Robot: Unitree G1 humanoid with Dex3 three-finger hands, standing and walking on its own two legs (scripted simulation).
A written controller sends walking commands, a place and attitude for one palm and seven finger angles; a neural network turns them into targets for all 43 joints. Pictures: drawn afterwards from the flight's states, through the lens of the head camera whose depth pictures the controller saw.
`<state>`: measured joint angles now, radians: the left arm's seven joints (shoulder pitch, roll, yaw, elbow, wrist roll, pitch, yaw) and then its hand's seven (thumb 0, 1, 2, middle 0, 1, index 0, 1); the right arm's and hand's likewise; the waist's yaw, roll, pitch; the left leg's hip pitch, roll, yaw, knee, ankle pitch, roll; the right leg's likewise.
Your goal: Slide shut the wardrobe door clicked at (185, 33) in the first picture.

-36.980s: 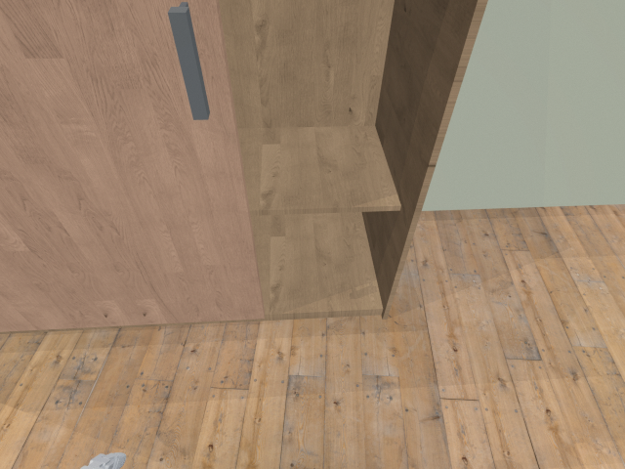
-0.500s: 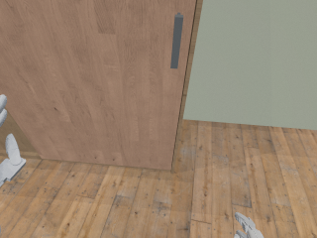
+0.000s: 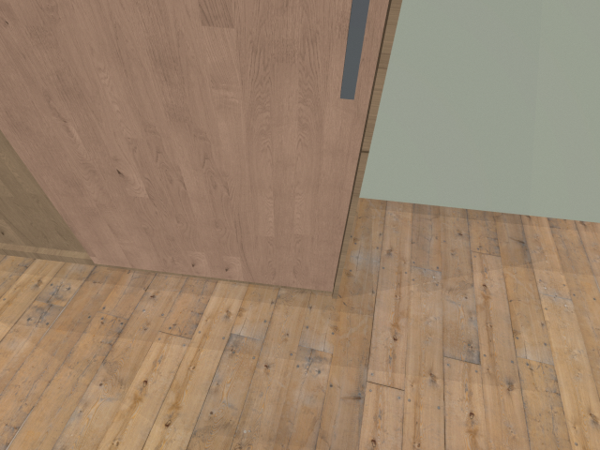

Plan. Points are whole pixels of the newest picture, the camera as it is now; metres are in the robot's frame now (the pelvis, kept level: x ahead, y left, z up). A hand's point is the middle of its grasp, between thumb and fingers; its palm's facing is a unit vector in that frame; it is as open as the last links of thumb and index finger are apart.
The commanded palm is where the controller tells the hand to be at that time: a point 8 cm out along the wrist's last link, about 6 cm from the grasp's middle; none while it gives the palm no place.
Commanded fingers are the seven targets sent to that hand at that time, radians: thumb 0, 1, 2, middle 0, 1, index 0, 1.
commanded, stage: let the arm hang, fingers relaxed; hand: left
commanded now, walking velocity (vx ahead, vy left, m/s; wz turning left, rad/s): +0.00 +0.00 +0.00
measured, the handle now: (354, 44) +0.73 -0.06 +0.20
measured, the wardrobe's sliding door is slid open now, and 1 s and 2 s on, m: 0.00 0.00 0.00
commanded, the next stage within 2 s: look to check the result in 0.64 s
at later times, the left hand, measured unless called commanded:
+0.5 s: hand out of the picture +0.02 +0.22 -0.16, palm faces -0.01 -0.97 -0.25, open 7.4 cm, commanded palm none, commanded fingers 0.00 0.90 0.90 -0.20 -0.30 -0.20 -0.30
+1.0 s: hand out of the picture +0.10 +0.25 -0.15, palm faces -0.05 -0.94 -0.33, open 7.4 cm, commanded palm none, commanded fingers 0.00 0.90 0.90 -0.20 -0.30 -0.20 -0.30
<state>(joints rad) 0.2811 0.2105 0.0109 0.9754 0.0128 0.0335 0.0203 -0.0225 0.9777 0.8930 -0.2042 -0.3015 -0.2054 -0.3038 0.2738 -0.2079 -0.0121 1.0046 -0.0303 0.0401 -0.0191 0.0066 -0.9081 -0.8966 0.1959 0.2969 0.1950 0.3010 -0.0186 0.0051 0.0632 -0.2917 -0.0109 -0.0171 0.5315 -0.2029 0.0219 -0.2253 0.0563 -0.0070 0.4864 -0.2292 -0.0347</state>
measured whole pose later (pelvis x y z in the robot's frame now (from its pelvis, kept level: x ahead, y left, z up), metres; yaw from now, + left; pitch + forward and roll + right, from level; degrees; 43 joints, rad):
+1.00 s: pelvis +0.03 +0.01 +0.01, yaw -1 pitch -1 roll +0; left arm 0.11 0.31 0.01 1.14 0.01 -0.01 0.01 0.01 0.90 0.89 -0.20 -0.30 -0.20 -0.30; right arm 0.12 -0.31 -0.02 1.13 -0.02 -0.01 -0.01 0.00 -0.91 -0.90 0.20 0.30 0.20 0.30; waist -0.02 0.02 0.06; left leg -0.17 -0.03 0.02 0.35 -0.16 0.04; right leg -0.14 0.03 0.03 0.35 -0.19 -0.01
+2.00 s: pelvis +0.06 +0.00 +0.01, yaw -2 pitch -2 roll +0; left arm 0.11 0.31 0.01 1.13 0.01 -0.01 0.01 0.01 0.90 0.89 -0.20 -0.30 -0.20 -0.30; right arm 0.10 -0.32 0.00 1.13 -0.02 -0.01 -0.01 0.00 -0.91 -0.90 0.20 0.30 0.20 0.30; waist -0.02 0.00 0.06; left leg -0.10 -0.02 0.03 0.31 -0.18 0.03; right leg -0.06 0.04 0.04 0.30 -0.21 -0.03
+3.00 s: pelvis +0.05 +0.01 +0.01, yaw -2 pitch -2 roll +0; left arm 0.10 0.33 0.00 1.14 0.01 -0.01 0.00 0.01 0.90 0.89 -0.20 -0.30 -0.20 -0.30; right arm 0.09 -0.33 0.00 1.14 -0.01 -0.01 -0.01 0.00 -0.91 -0.90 0.20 0.30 0.20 0.30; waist -0.02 0.00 0.07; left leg -0.11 -0.03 0.03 0.30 -0.16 0.04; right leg -0.07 0.03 0.05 0.28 -0.18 -0.02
